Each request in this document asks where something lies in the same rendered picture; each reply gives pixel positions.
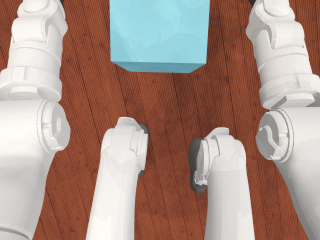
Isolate carton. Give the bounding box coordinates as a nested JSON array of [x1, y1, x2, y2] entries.
[[109, 0, 210, 73]]

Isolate robot right forearm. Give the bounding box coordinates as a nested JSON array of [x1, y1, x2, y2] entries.
[[246, 0, 320, 110]]

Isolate robot thigh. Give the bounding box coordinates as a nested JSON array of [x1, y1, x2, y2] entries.
[[198, 135, 255, 240], [85, 124, 148, 240]]

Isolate right robot upper arm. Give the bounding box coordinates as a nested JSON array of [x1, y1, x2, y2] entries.
[[255, 107, 320, 240]]

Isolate robot left forearm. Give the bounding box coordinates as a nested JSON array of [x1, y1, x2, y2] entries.
[[0, 0, 68, 103]]

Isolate robot left thigh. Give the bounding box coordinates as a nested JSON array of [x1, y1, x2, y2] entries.
[[85, 124, 148, 240]]

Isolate robot right thigh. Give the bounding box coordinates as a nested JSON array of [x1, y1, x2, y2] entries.
[[198, 135, 255, 240]]

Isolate left robot upper arm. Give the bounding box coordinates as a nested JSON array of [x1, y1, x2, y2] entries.
[[0, 99, 71, 240]]

